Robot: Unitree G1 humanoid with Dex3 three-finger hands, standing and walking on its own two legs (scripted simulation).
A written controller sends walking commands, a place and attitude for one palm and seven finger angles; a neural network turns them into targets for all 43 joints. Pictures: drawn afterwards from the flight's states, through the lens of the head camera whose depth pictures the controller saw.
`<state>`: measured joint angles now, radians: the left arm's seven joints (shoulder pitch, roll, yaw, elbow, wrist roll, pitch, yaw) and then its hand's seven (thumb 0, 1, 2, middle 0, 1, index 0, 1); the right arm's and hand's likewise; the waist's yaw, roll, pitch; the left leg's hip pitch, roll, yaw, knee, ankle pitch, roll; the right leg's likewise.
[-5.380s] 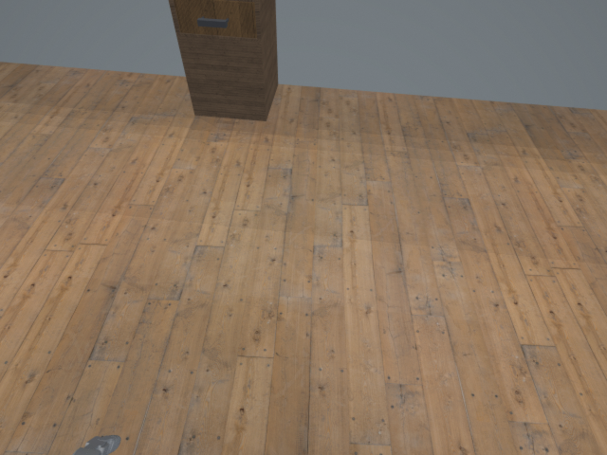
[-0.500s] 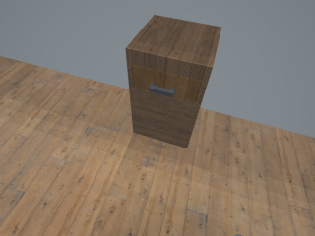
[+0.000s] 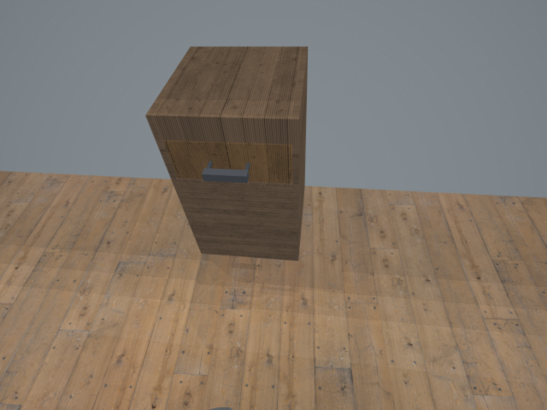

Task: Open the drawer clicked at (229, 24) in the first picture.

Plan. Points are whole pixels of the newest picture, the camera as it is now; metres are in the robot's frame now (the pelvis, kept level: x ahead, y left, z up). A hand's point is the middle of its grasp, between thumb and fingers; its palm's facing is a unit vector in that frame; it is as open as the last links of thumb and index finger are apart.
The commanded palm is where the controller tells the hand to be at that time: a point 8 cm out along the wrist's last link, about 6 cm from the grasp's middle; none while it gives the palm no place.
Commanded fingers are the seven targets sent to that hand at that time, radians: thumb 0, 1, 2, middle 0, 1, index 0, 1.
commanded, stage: take the last steps up to it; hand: left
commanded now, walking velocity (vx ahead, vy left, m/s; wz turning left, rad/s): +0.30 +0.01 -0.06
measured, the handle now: (227, 170) +0.81 +0.20 -0.22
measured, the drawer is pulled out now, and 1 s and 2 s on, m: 0.00 0.00 0.00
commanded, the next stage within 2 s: come to a stop and stand still in 0.70 s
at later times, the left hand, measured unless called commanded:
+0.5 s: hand out of the picture +0.12 +0.20 -0.17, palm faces +0.00 -0.98 -0.18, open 7.4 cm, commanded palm none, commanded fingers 0.00 0.90 0.90 -0.20 -0.30 -0.20 -0.30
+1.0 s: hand (209, 345) +0.27 +0.15 -0.17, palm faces +0.01 -0.98 -0.19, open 7.3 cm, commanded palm none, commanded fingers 0.00 0.90 0.90 -0.20 -0.30 -0.20 -0.30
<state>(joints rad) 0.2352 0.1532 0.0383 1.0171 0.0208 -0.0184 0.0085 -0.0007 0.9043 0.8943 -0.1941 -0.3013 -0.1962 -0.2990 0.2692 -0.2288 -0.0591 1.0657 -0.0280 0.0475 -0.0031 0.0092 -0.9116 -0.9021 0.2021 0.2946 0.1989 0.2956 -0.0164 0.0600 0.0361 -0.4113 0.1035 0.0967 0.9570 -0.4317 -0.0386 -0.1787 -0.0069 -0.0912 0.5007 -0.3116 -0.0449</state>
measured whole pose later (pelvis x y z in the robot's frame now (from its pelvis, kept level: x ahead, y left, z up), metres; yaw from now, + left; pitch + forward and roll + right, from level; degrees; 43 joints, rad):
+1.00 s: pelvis +0.26 -0.01 +0.00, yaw -2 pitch +0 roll +0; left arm 0.27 0.12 0.02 1.09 0.02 -0.01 0.03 0.00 0.92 0.89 -0.20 -0.30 -0.20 -0.30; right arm 0.19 -0.19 -0.04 1.06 -0.01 0.02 -0.02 0.01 -0.92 -0.90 0.20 0.29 0.20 0.30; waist 0.01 0.02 0.07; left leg -0.39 0.06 0.06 0.69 -0.29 -0.03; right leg -0.15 -0.01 -0.15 0.44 -0.28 -0.04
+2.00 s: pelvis +0.23 -0.07 +0.00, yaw -2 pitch -1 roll +0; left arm 0.26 0.14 0.01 1.14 0.00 0.01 0.02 0.00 0.91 0.89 -0.20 -0.30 -0.20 -0.30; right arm 0.29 -0.13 0.00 1.14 -0.01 0.02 -0.04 0.01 -0.91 -0.90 0.20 0.29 0.20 0.30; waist -0.01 0.02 0.04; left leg -0.16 0.07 0.01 0.40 -0.22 -0.06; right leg -0.16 0.04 -0.07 0.42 -0.25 -0.06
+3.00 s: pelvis +0.21 -0.03 -0.03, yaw -7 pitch +8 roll +2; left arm 0.44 0.28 -0.08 0.03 0.96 -0.04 0.40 0.01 0.71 0.81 -0.20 -0.43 -0.21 -0.43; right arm 0.10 -0.26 -0.06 0.54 -0.06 -0.02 0.02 0.02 -0.91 -0.90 0.20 0.29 0.20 0.30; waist 0.03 0.02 -0.12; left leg -0.52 0.02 0.13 0.75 -0.38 0.01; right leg -0.58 -0.01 0.03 0.81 -0.38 -0.02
